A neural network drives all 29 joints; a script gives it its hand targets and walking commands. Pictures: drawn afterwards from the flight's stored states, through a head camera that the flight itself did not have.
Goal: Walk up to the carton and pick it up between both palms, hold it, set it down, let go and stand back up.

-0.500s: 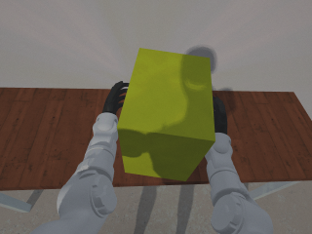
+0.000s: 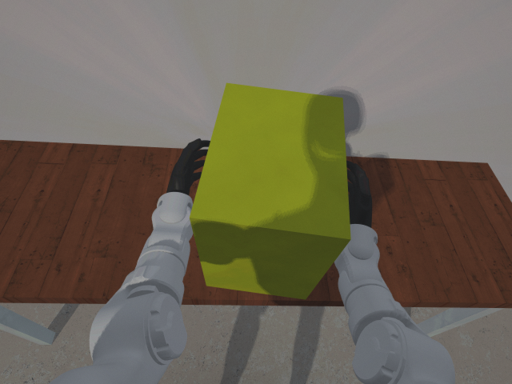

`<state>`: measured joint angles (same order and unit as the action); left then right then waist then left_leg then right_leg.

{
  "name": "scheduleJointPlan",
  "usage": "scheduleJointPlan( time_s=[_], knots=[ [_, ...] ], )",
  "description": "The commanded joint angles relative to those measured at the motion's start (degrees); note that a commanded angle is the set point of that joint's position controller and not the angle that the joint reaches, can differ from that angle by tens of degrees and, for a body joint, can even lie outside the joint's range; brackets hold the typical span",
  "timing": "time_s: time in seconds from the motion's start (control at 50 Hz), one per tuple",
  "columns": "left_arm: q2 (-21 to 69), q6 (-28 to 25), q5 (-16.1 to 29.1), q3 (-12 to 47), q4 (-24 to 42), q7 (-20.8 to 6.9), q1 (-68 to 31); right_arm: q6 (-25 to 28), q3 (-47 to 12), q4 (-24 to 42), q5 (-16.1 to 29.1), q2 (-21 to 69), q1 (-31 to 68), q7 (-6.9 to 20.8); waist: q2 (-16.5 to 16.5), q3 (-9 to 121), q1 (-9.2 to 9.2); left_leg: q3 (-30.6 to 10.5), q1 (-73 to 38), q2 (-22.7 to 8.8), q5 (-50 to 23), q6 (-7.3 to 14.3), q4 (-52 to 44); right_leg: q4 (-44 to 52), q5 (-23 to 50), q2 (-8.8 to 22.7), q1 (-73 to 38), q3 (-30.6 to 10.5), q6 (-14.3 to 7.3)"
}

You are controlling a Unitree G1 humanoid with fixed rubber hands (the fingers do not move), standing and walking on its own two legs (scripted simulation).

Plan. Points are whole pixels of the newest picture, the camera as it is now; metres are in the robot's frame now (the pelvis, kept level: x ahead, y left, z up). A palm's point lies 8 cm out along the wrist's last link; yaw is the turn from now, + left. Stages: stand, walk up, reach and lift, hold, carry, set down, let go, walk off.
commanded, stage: reach and lift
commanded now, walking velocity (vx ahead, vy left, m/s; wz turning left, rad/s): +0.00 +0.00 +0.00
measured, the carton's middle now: (269, 199) +0.43 -0.03 +0.00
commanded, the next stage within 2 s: none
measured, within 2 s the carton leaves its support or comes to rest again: leaves its support in 0.26 s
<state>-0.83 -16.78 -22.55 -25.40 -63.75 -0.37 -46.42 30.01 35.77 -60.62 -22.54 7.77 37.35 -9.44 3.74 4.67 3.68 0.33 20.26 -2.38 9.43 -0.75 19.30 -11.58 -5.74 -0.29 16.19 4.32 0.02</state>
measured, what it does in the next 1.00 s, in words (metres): stands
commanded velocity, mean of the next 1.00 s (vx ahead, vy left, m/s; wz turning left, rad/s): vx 0.00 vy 0.00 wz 0.00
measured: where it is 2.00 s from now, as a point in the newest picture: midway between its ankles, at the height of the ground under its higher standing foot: outside the picture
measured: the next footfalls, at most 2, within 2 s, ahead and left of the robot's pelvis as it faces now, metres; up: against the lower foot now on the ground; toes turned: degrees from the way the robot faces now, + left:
none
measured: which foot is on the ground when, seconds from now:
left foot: down 0.00-1.00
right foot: down 0.00-1.00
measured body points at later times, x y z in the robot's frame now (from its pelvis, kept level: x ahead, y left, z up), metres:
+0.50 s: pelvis -0.01 +0.00 +0.00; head +0.02 +0.04 +0.45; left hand +0.43 +0.13 +0.07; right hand +0.38 -0.16 +0.07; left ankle -0.01 +0.12 -0.75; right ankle -0.01 -0.12 -0.75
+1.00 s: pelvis -0.02 +0.01 +0.00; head -0.06 +0.04 +0.45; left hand +0.40 +0.15 +0.14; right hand +0.37 -0.15 +0.15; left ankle -0.01 +0.12 -0.75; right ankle -0.01 -0.12 -0.75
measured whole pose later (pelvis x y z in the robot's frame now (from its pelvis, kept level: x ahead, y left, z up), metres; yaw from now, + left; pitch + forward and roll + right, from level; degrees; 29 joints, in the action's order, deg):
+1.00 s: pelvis -0.02 +0.01 +0.00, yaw +0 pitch -4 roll -1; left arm -2.6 8.8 -11.7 -15.5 -49.3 3.3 -43.6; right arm 3.0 12.6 -52.9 0.0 1.4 40.7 -10.5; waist 2.7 3.2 4.0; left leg 1.4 6.1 -1.4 10.9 0.3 20.4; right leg -14.3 -7.8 0.9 2.9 3.7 1.1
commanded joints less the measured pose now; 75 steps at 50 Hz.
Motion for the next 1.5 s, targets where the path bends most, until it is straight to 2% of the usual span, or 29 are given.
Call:
scheduleJointPlan(
  time_s=[0.0,0.04,0.18,0.24,0.28,0.38,0.4,0.46,0.48,0.56,0.58,0.64,0.68,0.76,0.78,0.86,0.92,0.98,1.04,1.06,1.1,1.14,1.22,1.28,1.32,1.36,1.42,1.46,1.48],
  knots=[
    [32.61,-2.28,-1.71,16.30,0.48,-6.49,-30.71,3.58,-20.92,0.13,-6.07,28.35,35.53,6.93,-7.05,32.91,-0.43,5.70,-9.58,2.24,-22.62,-4.06,0.80,-5.25,28.87,-0.71,-19.86,2.65,0.33],
    [33.13,-1.86,-0.47,17.48,2.21,-6.39,-31.88,2.62,-22.50,1.10,-5.23,28.79,36.03,6.86,-7.13,33.95,-1.11,5.78,-10.02,2.28,-21.95,-3.97,0.58,-5.23,28.26,-0.68,-19.84,2.56,0.28],
    [34.95,-1.55,2.01,20.31,2.19,-5.82,-35.91,1.52,-22.10,2.84,-4.05,27.98,40.66,7.08,-8.22,38.21,-0.45,5.40,-13.84,1.94,-21.04,-4.76,1.55,-3.98,22.40,-1.21,-14.23,3.10,-0.34],
    [35.17,-1.32,3.14,21.78,2.49,-5.52,-35.95,0.58,-24.31,3.74,-2.23,28.04,41.29,7.25,-8.98,40.50,-0.80,4.90,-15.04,1.74,-23.88,-5.01,2.43,-4.63,24.16,-1.55,-14.68,2.91,-0.58],
    [35.89,-1.49,4.30,23.63,3.05,-5.29,-37.17,0.09,-24.68,2.89,-1.37,27.64,41.47,7.23,-10.16,42.10,0.41,4.47,-16.74,1.81,-26.63,-5.94,3.72,-4.57,24.97,-1.77,-13.44,2.94,-0.81],
    [36.36,-1.60,6.79,26.06,4.30,-5.34,-37.33,-1.85,-29.98,3.72,3.16,28.73,40.50,7.11,-10.48,42.53,0.92,3.45,-17.16,2.15,-29.19,-5.81,4.63,-5.42,28.90,-1.67,-15.14,1.90,-0.52],
    [35.90,-1.42,7.29,26.12,4.02,-5.51,-37.82,-2.93,-30.61,3.12,3.79,29.15,39.90,7.14,-9.40,40.59,1.54,3.34,-16.42,2.24,-27.96,-5.42,4.40,-5.58,29.07,-1.56,-16.12,1.34,-0.12],
    [37.04,0.28,7.90,26.77,2.53,-5.76,-35.87,-4.98,-33.31,5.93,6.83,28.83,41.85,7.16,-9.30,37.88,1.06,2.83,-16.09,2.61,-26.20,-5.08,4.00,-5.72,28.37,-1.52,-17.81,0.84,-0.14],
    [37.95,0.59,8.99,27.94,4.29,-5.91,-36.92,-5.51,-34.48,7.26,7.94,29.35,42.31,6.86,-8.52,37.79,1.55,2.72,-16.31,2.56,-25.88,-4.94,3.66,-5.63,28.22,-1.57,-18.06,0.87,0.26],
    [37.82,2.69,10.08,26.85,5.22,-6.53,-38.07,-9.00,-37.59,10.92,11.05,29.84,44.83,6.68,-6.94,34.20,0.37,2.90,-13.73,3.25,-18.96,-3.24,1.72,-5.33,25.25,-0.88,-19.91,-0.07,0.92],
    [36.79,3.78,9.85,26.00,3.88,-6.74,-36.63,-10.85,-38.27,10.20,11.95,29.76,43.54,6.54,-6.29,30.16,0.36,2.81,-12.99,3.57,-16.63,-2.58,1.10,-5.37,25.25,-0.47,-21.02,-0.85,1.25],
    [37.86,6.67,10.75,26.29,6.80,-7.03,-37.68,-14.28,-40.31,13.83,14.15,30.67,45.74,6.48,-4.90,29.13,-0.27,2.64,-12.02,3.88,-12.58,-1.71,-0.74,-5.32,22.57,-0.42,-22.58,-1.26,1.91],
    [38.57,8.10,11.28,27.19,10.70,-6.76,-38.60,-16.20,-41.83,13.99,15.93,31.13,44.64,6.73,-5.39,27.91,-0.15,2.52,-14.91,3.76,-15.17,-2.11,-0.26,-5.49,23.22,-0.84,-21.98,-1.39,1.74],
    [39.50,12.45,11.77,27.45,13.77,-7.06,-37.02,-18.80,-43.49,19.45,18.49,30.66,47.91,6.63,-3.12,27.58,-0.40,2.19,-16.66,3.87,-16.01,-1.33,0.28,-5.14,22.15,-1.53,-22.17,-1.12,2.15],
    [39.88,13.64,12.48,28.41,15.42,-6.94,-37.66,-19.44,-44.12,20.86,19.39,30.63,48.91,6.64,-3.69,27.97,-0.66,2.29,-17.23,3.95,-16.19,-1.51,0.44,-5.11,21.32,-1.64,-21.89,-1.13,2.11],
    [39.81,18.80,13.25,29.73,24.42,-6.84,-38.57,-23.38,-43.81,20.14,21.57,29.73,46.11,6.61,-3.08,23.83,0.88,2.18,-21.34,3.76,-17.42,-1.86,0.26,-4.28,18.70,-2.09,-20.88,-0.94,2.06],
    [39.82,24.47,11.72,29.35,25.10,-7.27,-35.85,-26.03,-42.12,20.00,22.79,26.94,46.09,6.19,-4.24,19.63,1.95,1.93,-23.57,3.66,-15.88,-2.73,-0.30,-2.77,13.75,-2.46,-19.58,-0.10,1.99],
    [41.00,27.75,12.43,31.56,30.91,-7.31,-36.43,-26.87,-41.62,21.54,24.48,25.53,46.22,6.01,-6.10,19.46,3.09,1.72,-27.31,3.57,-20.33,-4.16,0.87,-2.37,13.59,-2.85,-18.58,0.54,1.90],
    [41.97,29.86,12.28,32.16,34.34,-6.91,-35.77,-26.91,-42.99,25.37,26.16,24.95,48.49,6.19,-7.36,20.16,2.72,1.30,-28.47,3.60,-24.29,-4.71,1.88,-2.56,14.28,-3.19,-19.53,0.97,1.66],
    [41.12,30.68,11.72,31.79,33.68,-7.08,-35.09,-27.51,-42.07,24.12,26.06,24.16,47.23,6.19,-7.49,17.80,3.36,1.25,-28.39,3.59,-22.97,-4.75,1.62,-2.18,13.13,-3.05,-19.30,1.08,1.61],
    [41.13,31.98,11.36,32.33,35.59,-6.89,-33.51,-27.74,-42.68,26.20,26.42,23.54,47.77,6.43,-8.05,19.44,2.53,1.01,-29.04,3.32,-22.21,-4.95,1.26,-2.16,11.04,-3.27,-18.66,1.58,1.50],
    [41.76,33.62,11.37,33.59,36.84,-6.38,-33.41,-28.27,-41.72,26.75,26.69,21.62,48.47,6.82,-9.83,18.50,2.92,0.54,-29.74,3.09,-20.24,-5.71,0.89,-1.73,7.14,-3.30,-15.97,2.13,0.87],
    [39.80,37.55,10.49,31.65,36.11,-5.66,-34.40,-30.12,-38.30,24.28,25.04,19.48,49.31,8.29,-8.53,12.00,2.41,0.76,-24.53,2.14,-4.82,-3.63,-3.67,-1.43,-3.27,-3.01,-14.21,2.81,1.01],
    [40.01,39.21,11.01,31.97,37.59,-5.09,-35.38,-30.54,-39.23,25.47,25.82,20.05,51.59,8.98,-8.72,14.17,1.24,1.01,-24.88,2.31,-4.69,-3.21,-3.69,-1.59,-3.02,-2.59,-14.10,2.58,0.86],
    [40.13,39.85,11.38,32.52,39.18,-4.70,-37.41,-31.01,-39.04,25.53,25.91,21.07,52.66,9.05,-8.59,15.90,1.77,1.23,-25.89,2.46,-5.45,-3.12,-3.18,-1.88,-2.14,-2.72,-13.72,2.64,0.80],
    [41.06,40.19,12.93,34.12,41.24,-4.27,-37.15,-30.88,-41.42,30.00,27.16,22.27,55.08,8.82,-7.91,21.35,1.58,1.14,-28.15,2.94,-10.05,-3.20,-1.31,-2.36,1.88,-2.93,-14.54,2.24,1.00],
    [41.86,40.20,15.06,35.82,43.33,-3.60,-38.92,-31.67,-44.00,34.17,28.06,24.06,57.89,8.31,-6.88,26.57,1.38,0.99,-27.91,3.63,-11.07,-2.29,-0.20,-2.84,4.17,-2.85,-15.30,1.54,1.29],
    [40.91,40.84,15.02,35.58,43.29,-3.35,-37.49,-33.21,-44.73,32.81,28.61,24.03,55.71,7.79,-6.46,25.84,1.84,0.75,-28.13,3.71,-11.66,-1.97,-0.02,-3.05,5.54,-2.68,-15.78,1.02,1.56],
    [39.79,41.85,14.19,33.80,41.33,-3.64,-35.59,-34.20,-45.21,32.07,28.77,23.55,55.40,7.46,-4.89,22.82,1.18,0.83,-26.84,3.83,-9.96,-1.23,-0.66,-2.57,4.75,-2.57,-16.54,0.82,1.84]
  ],
)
